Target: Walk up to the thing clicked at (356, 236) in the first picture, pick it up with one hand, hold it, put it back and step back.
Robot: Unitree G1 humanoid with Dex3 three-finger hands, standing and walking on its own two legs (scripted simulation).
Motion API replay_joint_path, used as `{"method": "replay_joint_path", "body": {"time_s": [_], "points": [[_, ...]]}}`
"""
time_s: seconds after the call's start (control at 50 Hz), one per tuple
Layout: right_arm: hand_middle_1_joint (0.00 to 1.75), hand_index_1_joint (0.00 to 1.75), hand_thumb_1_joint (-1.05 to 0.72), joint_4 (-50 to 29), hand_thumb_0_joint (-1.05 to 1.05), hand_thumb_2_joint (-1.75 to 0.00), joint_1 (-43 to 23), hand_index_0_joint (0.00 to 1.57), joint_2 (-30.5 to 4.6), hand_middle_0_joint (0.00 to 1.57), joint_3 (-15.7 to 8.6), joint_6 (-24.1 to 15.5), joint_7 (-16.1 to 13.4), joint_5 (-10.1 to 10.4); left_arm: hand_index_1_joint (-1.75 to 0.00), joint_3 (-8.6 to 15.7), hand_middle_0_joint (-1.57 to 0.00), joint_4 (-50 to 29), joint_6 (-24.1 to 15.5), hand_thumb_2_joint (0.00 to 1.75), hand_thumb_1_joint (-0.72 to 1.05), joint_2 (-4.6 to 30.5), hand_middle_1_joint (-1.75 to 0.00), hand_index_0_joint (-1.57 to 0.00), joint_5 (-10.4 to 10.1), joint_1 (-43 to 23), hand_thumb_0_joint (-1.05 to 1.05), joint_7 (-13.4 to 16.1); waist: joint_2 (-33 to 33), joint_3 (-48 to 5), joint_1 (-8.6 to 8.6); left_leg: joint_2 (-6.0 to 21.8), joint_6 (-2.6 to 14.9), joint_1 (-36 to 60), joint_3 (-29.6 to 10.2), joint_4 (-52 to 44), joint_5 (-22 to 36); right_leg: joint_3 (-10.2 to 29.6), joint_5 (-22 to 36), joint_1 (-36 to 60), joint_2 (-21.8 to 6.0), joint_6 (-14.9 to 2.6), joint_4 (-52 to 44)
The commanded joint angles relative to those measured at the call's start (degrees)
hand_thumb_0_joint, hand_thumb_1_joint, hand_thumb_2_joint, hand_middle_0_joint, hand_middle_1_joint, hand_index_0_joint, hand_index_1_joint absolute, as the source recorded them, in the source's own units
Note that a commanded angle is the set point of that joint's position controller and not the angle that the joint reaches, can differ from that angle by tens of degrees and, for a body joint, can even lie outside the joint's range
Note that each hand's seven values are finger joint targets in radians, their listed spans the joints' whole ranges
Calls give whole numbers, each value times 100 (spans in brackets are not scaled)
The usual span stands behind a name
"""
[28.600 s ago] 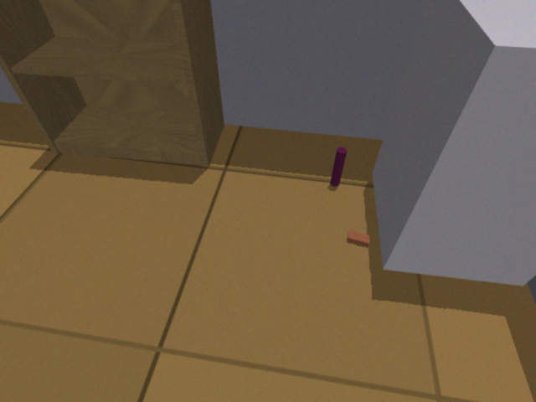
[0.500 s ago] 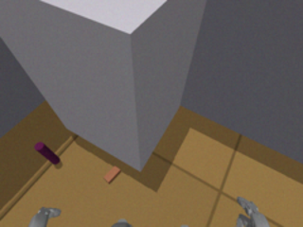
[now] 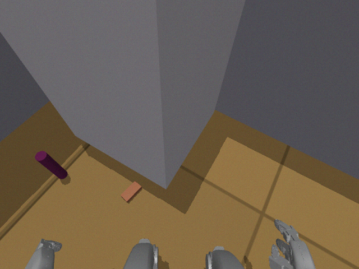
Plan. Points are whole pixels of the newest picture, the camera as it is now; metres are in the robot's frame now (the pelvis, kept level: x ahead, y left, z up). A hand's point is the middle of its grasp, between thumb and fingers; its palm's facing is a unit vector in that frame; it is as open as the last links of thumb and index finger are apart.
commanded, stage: rise first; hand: left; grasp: from above
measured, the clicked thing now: (131, 191) +0.48 +0.23 -0.66
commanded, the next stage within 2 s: approach in 1.62 s
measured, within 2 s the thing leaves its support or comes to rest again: neither
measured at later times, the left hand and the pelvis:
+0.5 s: hand (95, 223) +0.28 +0.29 -0.35, palm faces -0.22 -0.32 -0.92, open 13.9 cm; pelvis -0.07 -0.01 -0.19, yaw -5 degrees
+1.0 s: hand (110, 203) +0.38 +0.27 -0.45, palm faces -0.18 -0.41 -0.90, open 13.1 cm; pelvis -0.09 +0.00 -0.31, yaw -8 degrees
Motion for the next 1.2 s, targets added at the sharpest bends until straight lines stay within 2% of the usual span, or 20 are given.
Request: {"method": "replay_joint_path", "body": {"time_s": [0.0, 0.12, 0.2, 0.26, 0.28, 0.34, 0.38, 0.4, 0.42, 0.52, 0.56, 0.64, 0.66, 0.68, 0.74, 0.9, 0.96, 0.98, 1.08, 1.18], "points": [[30, 30, -84, -389, 0, -88, -80, 20, -883, 20, -296, -338, -99, -12, -105, 253, -6, 176, -265, 95, -48, 974, -106, -7, 569, -1424, 0, 528, 426, -1421, -100, -97, 18, 694, -54, -300, 1127, 139, 1136, -562, 162, -190, -118], [30, 30, -89, 109, 0, -89, -188, 20, -977, 20, -255, -391, -15, -88, -102, 119, -8, 1236, -305, 104, -57, 900, -100, -6, 1177, -2749, 0, 1444, 457, -2378, -29, -75, -49, 11, -79, 529, 1120, 145, 1151, -1533, 170, -214, 790], [30, 30, -89, 476, 0, -89, -244, 20, -1086, 20, -281, -411, 131, -202, -102, 30, -9, 2123, -73, 106, -59, 999, -99, -6, 1506, -3921, 0, 2020, 264, -2890, -164, -72, -30, -742, -32, 1238, 1106, 114, 1256, -2057, 218, -191, 1249], [30, 30, -89, 699, 0, -90, -311, 20, -1092, 20, -249, -403, 330, -310, -103, 396, -10, 2914, 109, 107, -60, 1526, -99, -7, 1724, -4377, 0, 2424, 375, -3272, 67, -65, -51, -1117, 14, 1718, 1226, 81, 1324, -2379, 239, -203, 1667], [30, 30, -90, 786, 0, -90, -270, 20, -1082, 20, -247, -406, 389, -361, -102, 406, -11, 3164, 159, 108, -60, 1567, -98, -7, 1792, -4599, 0, 2540, 377, -3381, 4, -61, -58, -1313, 0, 1903, 1239, 66, 1371, -2502, 237, -197, 1844], [30, 30, -90, 935, 0, -90, -438, 20, -992, 20, -219, -464, 589, -497, -94, 339, -19, 3621, 246, 104, -55, 1584, -89, -14, 1839, -5348, 0, 2731, 502, -3416, -55, -39, -46, -1814, 24, 2316, 688, 58, 833, -3137, 234, -173, 2111], [30, 30, -90, 1129, 0, -90, -324, 20, -983, 20, -282, -497, 710, -569, -91, 344, -23, 4011, 258, 100, -50, 1574, -86, -18, 1783, -5700, 0, 2787, 470, -3471, -204, -18, -31, -2080, 18, 2622, 517, 80, 648, -3337, 234, -140, 2280], [30, 30, -90, 1093, 0, -90, -379, 20, -920, 20, -245, -519, 777, -596, -90, 449, -24, 3910, 228, 99, -49, 1798, -85, -20, 1779, -6075, 0, 2833, 467, -3585, -221, -5, -19, -2243, 19, 2808, 487, 94, 603, -3420, 240, -130, 2405], [30, 30, -90, 1245, 0, -90, -341, 20, -986, 20, -273, -529, 829, -631, -87, 369, -27, 4151, 241, 97, -47, 1735, -81, -22, 1796, -6179, 0, 2831, 536, -3593, -273, 8, -17, -2308, 0, 2894, 337, 69, 401, -3684, 251, -143, 2501], [30, 30, -90, 1454, 0, -90, -178, 20, -1079, 20, -276, -594, 1095, -718, -83, 523, -33, 4423, 206, 92, -41, 2180, -77, -28, 1869, -7304, 0, 2887, 882, -3910, -523, 73, -32, -2667, -53, 3452, 43, 24, 79, -4145, 272, -139, 3014], [30, 30, -90, 1507, 0, -90, -129, 20, -1102, 20, -275, -620, 1218, -736, -83, 709, -31, 4379, 148, 93, -41, 2467, -78, -27, 1789, -7682, 0, 2870, 857, -3938, -529, 77, -8, -2882, -76, 3585, -120, 13, -179, -4294, 280, -126, 3130], [30, 30, -89, 1613, 0, -90, 51, 20, -1277, 20, -285, -666, 1369, -706, -85, 979, -29, 4676, 205, 95, -42, 2787, -80, -24, 1727, -8152, 0, 2776, 1334, -4047, -604, 140, -52, -2682, -211, 3733, -263, -142, -129, -4833, 251, -156, 3531], [30, 30, -89, 1774, 0, -90, 272, 20, -1262, 20, -277, -658, 1422, -705, -84, 957, -29, 4814, 230, 95, -43, 2670, -79, -24, 1691, -8274, 0, 2747, 1236, -3983, -722, 152, -44, -2779, -257, 3817, -256, -188, -36, -4919, 242, -137, 3637], [30, 30, -89, 1738, 0, -90, 205, 20, -1309, 20, -265, -678, 1466, -681, -85, 1074, -28, 4971, 232, 95, -43, 2857, -80, -23, 1703, -8250, 0, 2714, 1237, -3921, -663, 140, -26, -2894, -276, 3844, -318, -216, -92, -5082, 249, -143, 3731], [30, 30, -89, 1869, 0, -90, 498, 20, -1331, 20, -221, -688, 1568, -681, -85, 1275, -27, 5282, 257, 95, -41, 3138, -80, -23, 1680, -8465, 0, 2638, 1146, -3763, -752, 123, 6, -3297, -251, 4132, -195, -199, 55, -5095, 257, -112, 3937], [30, 30, -90, 1819, 0, -90, 718, 20, -1436, 20, -64, -798, 1825, -730, -87, 1332, -27, 5906, 193, 89, -38, 3572, -84, -25, 2075, -8871, 0, 2384, 974, -3300, -975, 108, 131, -4193, -196, 4788, -77, -248, 203, -5325, 350, -87, 4392], [30, 30, -90, 1688, 0, -90, 776, 20, -1535, 20, -55, -859, 1879, -736, -89, 1443, -26, 5719, 123, 89, -38, 3848, -88, -24, 2229, -8941, 0, 2285, 1165, -3580, -933, 121, 124, -4051, -160, 4985, 243, -284, 513, -5218, 382, -91, 4572], [30, 30, -90, 1802, 0, -90, 882, 20, -1470, 20, -5, -856, 1910, -765, -90, 1335, -26, 6002, 133, 88, -38, 3766, -88, -25, 2292, -8800, 0, 2233, 1068, -3398, -1014, 109, 143, -4249, -129, 5040, 171, -293, 439, -5208, 408, -84, 4564], [30, 30, -90, 1648, 0, -90, 927, 20, -1603, 20, -2, -924, 1959, -772, -92, 1489, -24, 5406, -48, 86, -38, 4136, -91, -25, 2464, -9044, 0, 2136, 1448, -3643, -976, 133, 130, -4176, -121, 5276, 330, -367, 606, -5207, 451, -109, 4836], [30, 30, -91, 1625, 0, -90, 970, 20, -1602, 20, 36, -909, 1980, -820, -92, 1431, -24, 5311, -68, 86, -39, 4172, -91, -24, 2546, -9136, 0, 2046, 1420, -3553, -1110, 149, 155, -4374, -129, 5442, 347, -423, 663, -5221, 505, -101, 4961]]}}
